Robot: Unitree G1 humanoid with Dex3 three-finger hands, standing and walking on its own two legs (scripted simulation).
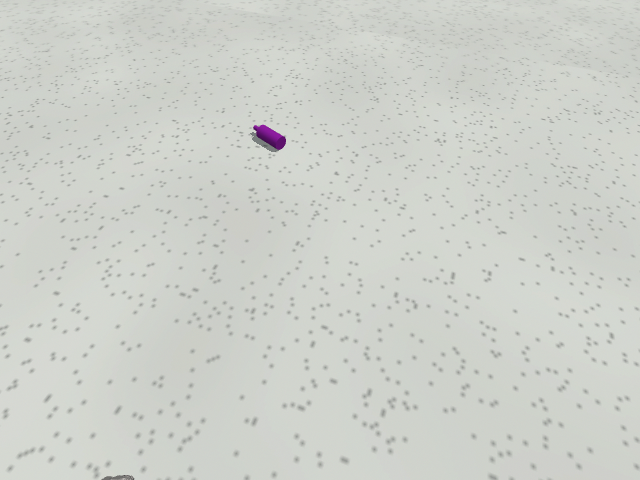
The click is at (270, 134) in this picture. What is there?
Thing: lying bottle
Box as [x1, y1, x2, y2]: [253, 125, 285, 149]
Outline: 254,125 253,128 256,130 256,134 258,137 278,149 284,145 285,138 264,125 258,127
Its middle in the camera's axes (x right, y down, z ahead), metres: -0.27 -0.54 +2.01
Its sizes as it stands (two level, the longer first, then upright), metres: 0.198 0.072 0.072
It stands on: the floor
